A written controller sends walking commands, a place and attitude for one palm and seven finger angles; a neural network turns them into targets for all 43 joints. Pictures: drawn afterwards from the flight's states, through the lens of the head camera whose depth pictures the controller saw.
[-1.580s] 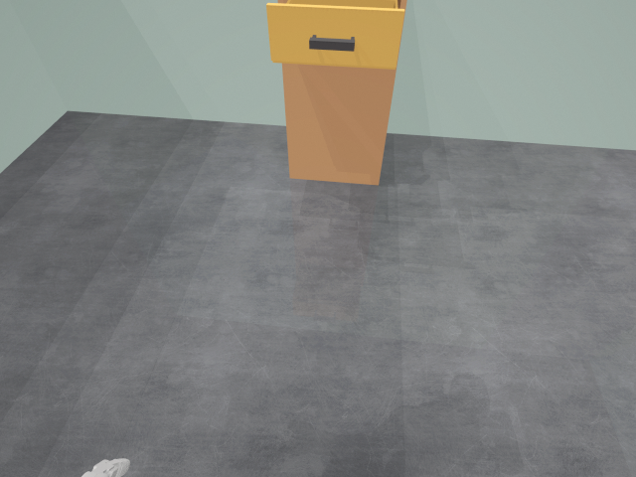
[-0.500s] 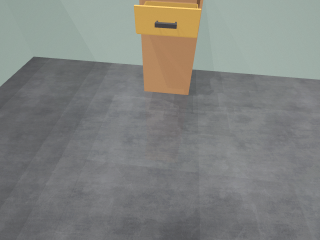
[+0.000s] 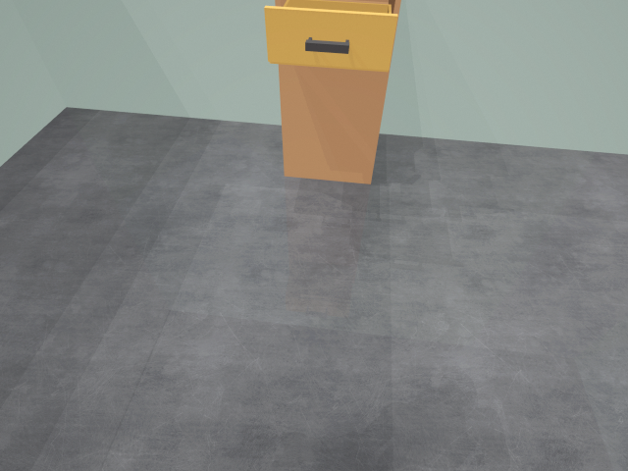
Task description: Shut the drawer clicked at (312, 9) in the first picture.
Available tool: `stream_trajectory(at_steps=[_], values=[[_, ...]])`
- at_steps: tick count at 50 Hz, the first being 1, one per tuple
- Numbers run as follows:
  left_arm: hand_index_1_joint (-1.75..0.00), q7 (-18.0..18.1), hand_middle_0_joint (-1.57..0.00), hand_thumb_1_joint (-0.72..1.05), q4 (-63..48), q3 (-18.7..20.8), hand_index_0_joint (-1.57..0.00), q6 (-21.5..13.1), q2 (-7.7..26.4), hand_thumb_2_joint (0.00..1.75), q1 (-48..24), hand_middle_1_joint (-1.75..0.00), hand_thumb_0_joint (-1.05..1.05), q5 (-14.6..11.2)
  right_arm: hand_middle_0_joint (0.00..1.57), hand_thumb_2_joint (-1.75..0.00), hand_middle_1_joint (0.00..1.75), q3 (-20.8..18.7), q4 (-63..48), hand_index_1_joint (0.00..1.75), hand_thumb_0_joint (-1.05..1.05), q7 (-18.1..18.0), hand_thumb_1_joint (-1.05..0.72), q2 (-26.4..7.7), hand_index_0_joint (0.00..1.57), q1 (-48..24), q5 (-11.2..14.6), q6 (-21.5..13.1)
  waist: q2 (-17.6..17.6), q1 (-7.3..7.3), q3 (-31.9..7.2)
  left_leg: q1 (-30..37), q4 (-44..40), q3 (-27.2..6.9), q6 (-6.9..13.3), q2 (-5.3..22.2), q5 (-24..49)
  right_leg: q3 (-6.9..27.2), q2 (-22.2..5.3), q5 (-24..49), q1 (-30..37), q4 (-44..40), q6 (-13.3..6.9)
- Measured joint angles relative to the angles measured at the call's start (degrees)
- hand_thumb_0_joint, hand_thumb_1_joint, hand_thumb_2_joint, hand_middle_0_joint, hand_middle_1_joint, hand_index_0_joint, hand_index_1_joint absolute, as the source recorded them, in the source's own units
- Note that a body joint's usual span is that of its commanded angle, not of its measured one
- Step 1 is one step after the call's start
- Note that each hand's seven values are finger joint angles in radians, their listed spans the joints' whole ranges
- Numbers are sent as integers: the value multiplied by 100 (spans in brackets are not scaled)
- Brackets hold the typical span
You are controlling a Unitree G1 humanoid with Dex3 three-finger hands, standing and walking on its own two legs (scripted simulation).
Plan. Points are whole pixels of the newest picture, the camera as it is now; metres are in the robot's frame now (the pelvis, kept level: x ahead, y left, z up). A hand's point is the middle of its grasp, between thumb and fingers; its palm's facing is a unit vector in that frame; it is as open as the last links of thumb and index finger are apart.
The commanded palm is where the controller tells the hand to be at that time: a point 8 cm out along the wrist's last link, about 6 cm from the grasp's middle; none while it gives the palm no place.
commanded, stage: walk to a spot facing it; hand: left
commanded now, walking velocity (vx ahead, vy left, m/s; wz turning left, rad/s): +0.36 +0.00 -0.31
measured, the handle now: (328, 44) +1.27 +0.03 +0.01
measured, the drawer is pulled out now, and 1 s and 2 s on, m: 0.28 0.28 0.28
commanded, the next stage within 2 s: turn to face it in 1.48 s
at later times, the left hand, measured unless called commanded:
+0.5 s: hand out of the picture +0.06 +0.14 -0.18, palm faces -0.02 -0.98 -0.17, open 7.4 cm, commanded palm none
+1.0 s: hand (234, 312) +0.43 +0.18 -0.18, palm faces -0.17 -0.97 -0.18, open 7.4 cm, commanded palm none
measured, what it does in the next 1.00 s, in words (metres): walks ahead: left foot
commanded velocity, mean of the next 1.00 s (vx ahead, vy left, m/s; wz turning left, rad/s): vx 0.37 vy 0.00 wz -0.24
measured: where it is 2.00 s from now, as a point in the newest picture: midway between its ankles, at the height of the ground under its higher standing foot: (356, 342)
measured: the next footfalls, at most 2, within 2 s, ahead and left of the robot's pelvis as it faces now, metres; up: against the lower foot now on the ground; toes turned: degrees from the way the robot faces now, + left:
left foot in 0.72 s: +0.40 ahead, +0.08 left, +0.00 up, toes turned -1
right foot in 1.26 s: +0.51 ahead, -0.20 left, +0.00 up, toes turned -28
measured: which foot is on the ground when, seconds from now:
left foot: down 0.00-0.36, up 0.38-0.70, down 0.72-1.00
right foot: down 0.00-0.72, up 0.74-1.00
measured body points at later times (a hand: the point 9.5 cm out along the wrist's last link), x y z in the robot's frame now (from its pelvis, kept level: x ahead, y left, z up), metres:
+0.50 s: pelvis +0.12 -0.02 -0.01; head +0.13 -0.03 +0.44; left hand +0.06 +0.19 -0.16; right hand +0.08 -0.25 -0.17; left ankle +0.11 +0.10 -0.67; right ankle +0.02 -0.11 -0.75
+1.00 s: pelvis +0.33 +0.01 -0.01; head +0.34 +0.02 +0.44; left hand +0.43 +0.23 -0.16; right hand +0.30 -0.23 -0.15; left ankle +0.36 +0.09 -0.75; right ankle +0.35 -0.13 -0.67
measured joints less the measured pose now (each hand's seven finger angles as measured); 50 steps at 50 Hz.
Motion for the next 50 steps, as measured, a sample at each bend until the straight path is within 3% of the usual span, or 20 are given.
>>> stream_trajectory(at_steps=[12, 17, 19, 21, 24, 27, 30, 34, 36, 37, 40, 42, 46, 50], values=[[-30, -122, -20, 91, -33, 102, -20, 95, -576, 90, 1030, -30, 1, 67, 20, -90, 30, -43, -81, 30, 0, 26, -91, 612, 20, 842, -74, -24, -101, 61, -273, -160, 998, 363, 12, 108, -945, 295, 102, -912, -412, 1211, -153], [-30, -150, -20, 91, 22, 156, -20, 15, -902, 90, 1264, -30, 1, 78, 20, -90, 30, -125, 5, 30, 0, -20, -91, 810, 20, 1298, -61, -128, 68, -6, -85, 26, 1337, 497, -94, 311, -1418, -253, 71, -1057, -530, 1554, -197], [-30, -115, -20, 91, -22, 193, -20, -171, -991, 90, 1288, -30, 1, 71, 20, -90, 30, -130, 147, 30, 0, -15, -91, 882, 20, 1447, -47, -67, 156, -8, -52, -410, 2368, 440, 5, 426, -1557, -408, 138, -1204, -388, 1510, -259], [-30, -23, -20, 91, -68, 206, -20, -338, -1067, 90, 1408, -30, 1, 61, 20, -90, 30, -137, 266, 30, 0, 7, -91, 946, 20, 1434, -59, 26, 103, 117, -36, -989, 3594, 407, 39, 378, -1636, -387, 149, -1248, -172, 1277, -309], [-30, 65, -20, 91, -5, 181, -20, -393, -1215, 90, 1673, -30, 1, 82, 20, -90, 30, -210, 211, 30, 1, 36, -91, 956, 20, 1195, -78, 58, 67, 188, -19, -1766, 4349, 500, -6, 413, -1270, -267, 153, -1094, 233, 712, -296], [-30, 96, -20, 91, 180, 141, -20, -374, -1350, 90, 1930, -30, 0, 102, 20, -90, 30, -286, -48, 30, 1, 84, -91, 957, 20, 814, -69, 49, 38, 146, -21, -2365, 4100, 586, -79, 513, -745, -134, 132, -974, 606, 177, -251], [-30, 107, -20, 91, 348, 127, -20, -346, -1423, 90, 2077, -30, 1, 104, 20, -90, 29, -323, -330, 30, 1, 133, -91, 977, 20, 401, -41, -13, 15, 136, 38, -2647, 3292, 639, -67, 579, -233, -24, 114, -957, 964, -214, -175], [-30, 111, -20, 91, 466, 181, -20, -328, -1373, 90, 2133, -30, 1, 92, 19, -90, 29, -303, -611, 30, 1, 168, -92, 1021, 20, -45, -14, -150, -66, 216, 167, -2420, 2068, 733, 81, 461, 67, 80, 39, -1236, 1383, -307, -35], [-30, 107, -20, 90, 491, 229, -20, -321, -1331, 90, 2199, -30, 1, 70, 20, -90, 29, -268, -727, 30, 0, 137, -91, 1023, 20, -147, -47, -285, -89, 220, 173, -1973, 1497, 798, 198, 359, 205, 128, 1, -1647, 1298, 386, -14], [-30, 92, -20, 90, 497, 260, -20, -287, -1312, 90, 2192, -30, 1, 46, 20, -90, 29, -269, -769, 30, 0, 104, -91, 1025, 20, -176, -84, -359, -74, 186, 168, -1925, 1577, 824, 300, 378, 358, 81, -3, -1831, 1000, 1228, -59], [-30, 76, -20, 91, 414, 334, -20, -163, -1125, 90, 1831, -30, 1, 30, 20, -90, 29, -253, -753, 30, 0, 26, -91, 1115, 20, -107, -83, -414, -225, 195, 206, -1699, 1957, 1038, 442, 333, -229, 118, -36, -1607, -282, 4116, -240], [-30, 42, -20, 91, 257, 386, -20, -123, -1004, 90, 1506, -30, 1, 72, 20, -90, 29, -253, -654, 30, 0, -21, -91, 1170, 20, 78, -84, -398, -257, 196, 159, -1380, 1677, 1132, 422, 274, -305, -56, -150, -1149, -1051, 4967, -259], [-30, -11, -20, 91, -204, 469, -19, -74, -904, 90, 956, -30, 1, 131, 20, -90, 30, -395, -463, 30, -2, -141, -95, 1103, 20, 522, -43, -424, -259, 180, -16, -815, 956, 1294, 449, 125, -204, -240, -421, -494, -2164, 4907, -157], [-30, -73, -19, 91, -518, 504, -19, -11, -919, 90, 563, -30, 1, 145, 20, -90, 30, -390, -286, 30, -2, -101, -95, 968, 20, 924, -73, -396, -207, 101, -119, -321, 393, 1426, 444, 27, -191, -299, -628, 20, -2643, 4125, -25]])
